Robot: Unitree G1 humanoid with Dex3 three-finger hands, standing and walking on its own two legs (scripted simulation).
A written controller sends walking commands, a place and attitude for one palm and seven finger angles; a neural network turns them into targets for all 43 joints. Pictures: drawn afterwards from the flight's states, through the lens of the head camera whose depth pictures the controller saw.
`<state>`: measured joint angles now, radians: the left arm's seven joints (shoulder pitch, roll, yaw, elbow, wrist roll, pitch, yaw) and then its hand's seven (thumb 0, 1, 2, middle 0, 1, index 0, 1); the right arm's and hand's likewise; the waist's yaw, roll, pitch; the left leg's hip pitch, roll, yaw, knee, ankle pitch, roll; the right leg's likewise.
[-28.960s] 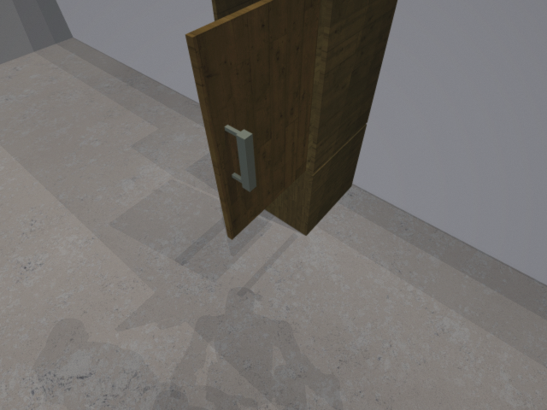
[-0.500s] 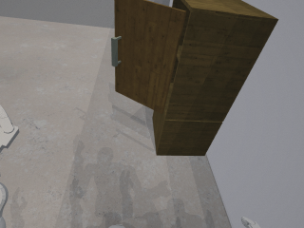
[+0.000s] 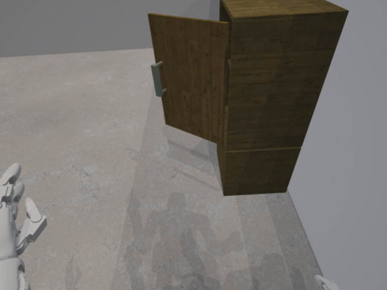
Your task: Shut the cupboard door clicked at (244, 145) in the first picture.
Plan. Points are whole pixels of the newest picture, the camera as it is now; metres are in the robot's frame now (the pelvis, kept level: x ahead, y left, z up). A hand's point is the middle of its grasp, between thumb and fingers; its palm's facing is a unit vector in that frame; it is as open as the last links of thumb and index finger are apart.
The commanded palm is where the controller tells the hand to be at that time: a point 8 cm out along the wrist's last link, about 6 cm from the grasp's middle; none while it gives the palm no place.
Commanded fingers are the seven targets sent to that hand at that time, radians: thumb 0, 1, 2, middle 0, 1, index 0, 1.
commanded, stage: stop stepping back and stand still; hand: left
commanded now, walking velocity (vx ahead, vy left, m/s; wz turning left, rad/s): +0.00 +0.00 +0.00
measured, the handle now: (160, 78) +1.07 +0.25 -0.04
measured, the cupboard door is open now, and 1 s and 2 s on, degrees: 55 55 55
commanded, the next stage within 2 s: let the arm hang, fingers relaxed in 0.88 s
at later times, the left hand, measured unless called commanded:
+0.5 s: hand (43, 212) +0.22 +0.29 +0.13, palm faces +0.42 -0.81 -0.41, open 7.4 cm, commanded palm +0.17 +0.32 +0.17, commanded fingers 0.00 0.90 0.90 -0.20 -0.30 -0.20 -0.30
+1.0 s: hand (34, 206) +0.22 +0.30 +0.14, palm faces +0.41 -0.81 -0.43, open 7.4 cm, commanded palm none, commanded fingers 0.00 0.90 0.90 -0.20 -0.30 -0.20 -0.30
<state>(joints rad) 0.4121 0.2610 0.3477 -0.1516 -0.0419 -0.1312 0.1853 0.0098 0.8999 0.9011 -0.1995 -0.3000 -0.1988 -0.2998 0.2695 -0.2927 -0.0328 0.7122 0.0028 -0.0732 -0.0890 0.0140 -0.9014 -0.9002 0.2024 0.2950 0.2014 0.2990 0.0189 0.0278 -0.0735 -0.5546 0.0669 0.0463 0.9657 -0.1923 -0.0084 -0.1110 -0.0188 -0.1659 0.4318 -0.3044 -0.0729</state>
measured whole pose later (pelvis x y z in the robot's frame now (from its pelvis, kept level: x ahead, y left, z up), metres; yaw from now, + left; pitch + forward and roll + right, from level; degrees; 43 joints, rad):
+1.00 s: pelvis +0.02 +0.04 -0.01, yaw +0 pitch +1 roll -1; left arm 0.54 0.38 0.36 -0.42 -0.04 -0.17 0.15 0.01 0.89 0.90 -0.21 -0.30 -0.21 -0.30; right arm 0.22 -0.21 0.01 0.63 0.01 -0.09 -0.06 0.01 -0.90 -0.90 0.20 0.29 0.20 0.30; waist 0.00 0.01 -0.03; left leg -0.30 0.02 0.09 0.52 -0.24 0.04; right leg -0.19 -0.01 -0.10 0.46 -0.28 0.00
